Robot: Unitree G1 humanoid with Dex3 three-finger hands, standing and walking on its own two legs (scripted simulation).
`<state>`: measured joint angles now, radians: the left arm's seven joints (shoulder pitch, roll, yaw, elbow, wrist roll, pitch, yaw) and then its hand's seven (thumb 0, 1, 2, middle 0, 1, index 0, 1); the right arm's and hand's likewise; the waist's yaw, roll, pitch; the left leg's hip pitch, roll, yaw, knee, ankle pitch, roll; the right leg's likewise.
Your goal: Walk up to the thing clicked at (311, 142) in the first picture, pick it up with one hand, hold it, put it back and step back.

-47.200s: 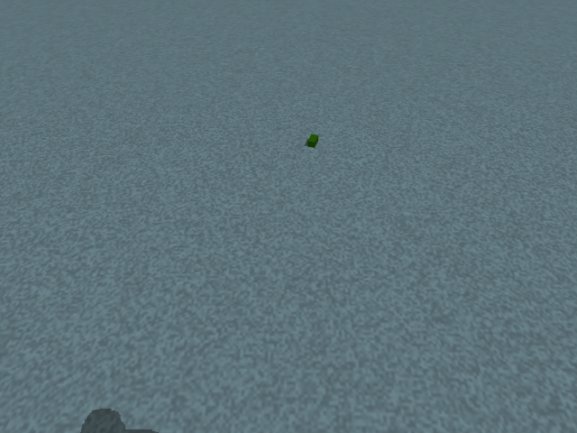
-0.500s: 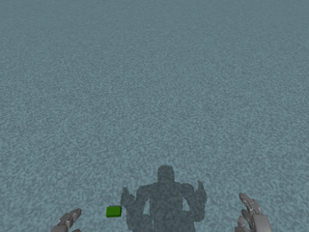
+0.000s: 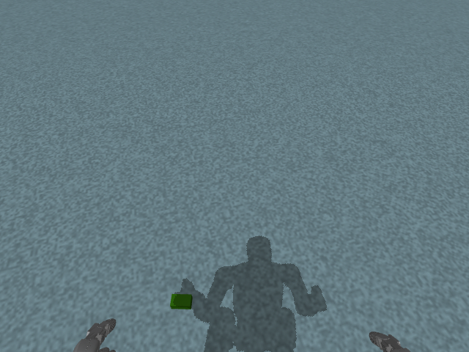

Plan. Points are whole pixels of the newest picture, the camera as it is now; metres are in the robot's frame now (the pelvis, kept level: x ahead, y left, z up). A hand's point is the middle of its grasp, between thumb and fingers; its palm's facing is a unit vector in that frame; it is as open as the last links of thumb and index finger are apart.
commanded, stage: stand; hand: left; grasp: from above
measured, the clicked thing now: (181, 301) +0.46 +0.23 -0.72
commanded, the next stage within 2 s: none
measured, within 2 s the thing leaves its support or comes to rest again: neither
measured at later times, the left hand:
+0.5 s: hand out of the picture +0.05 +0.24 -0.12, palm faces +0.06 -0.94 -0.33, open 7.4 cm
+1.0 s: hand out of the picture +0.05 +0.23 -0.12, palm faces +0.05 -0.94 -0.34, open 7.4 cm
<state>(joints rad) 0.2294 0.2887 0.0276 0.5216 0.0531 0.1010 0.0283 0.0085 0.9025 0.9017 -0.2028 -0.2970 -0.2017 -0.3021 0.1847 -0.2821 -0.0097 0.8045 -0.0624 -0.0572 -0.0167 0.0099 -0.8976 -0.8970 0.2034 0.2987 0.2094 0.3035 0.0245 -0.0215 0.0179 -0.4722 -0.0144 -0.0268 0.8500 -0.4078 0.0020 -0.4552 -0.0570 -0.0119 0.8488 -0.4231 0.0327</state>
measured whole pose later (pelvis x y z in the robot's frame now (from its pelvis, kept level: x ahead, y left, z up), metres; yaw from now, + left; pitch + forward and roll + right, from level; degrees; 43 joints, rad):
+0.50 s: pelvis +0.01 +0.00 +0.04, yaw +1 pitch -4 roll +0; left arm 0.20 0.28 0.03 1.06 0.03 0.02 0.04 0.01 0.90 0.90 -0.20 -0.30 -0.20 -0.30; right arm 0.15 -0.28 -0.02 1.06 -0.03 0.00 -0.02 0.01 -0.90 -0.90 0.20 0.30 0.21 0.30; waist 0.02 0.02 0.07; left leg -0.18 -0.02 -0.05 0.50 -0.25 0.00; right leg -0.14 -0.06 -0.04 0.47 -0.25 0.04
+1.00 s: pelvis +0.01 -0.01 +0.04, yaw +2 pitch -4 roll +0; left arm 0.14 0.30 0.04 1.15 0.03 0.01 0.02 0.00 0.90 0.90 -0.20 -0.30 -0.20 -0.30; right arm 0.15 -0.31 -0.02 1.13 -0.02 0.01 -0.01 0.00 -0.90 -0.90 0.20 0.30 0.20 0.30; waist 0.01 0.02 0.08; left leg -0.14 0.01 -0.07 0.40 -0.19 -0.02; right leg -0.10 -0.04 -0.06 0.37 -0.20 0.02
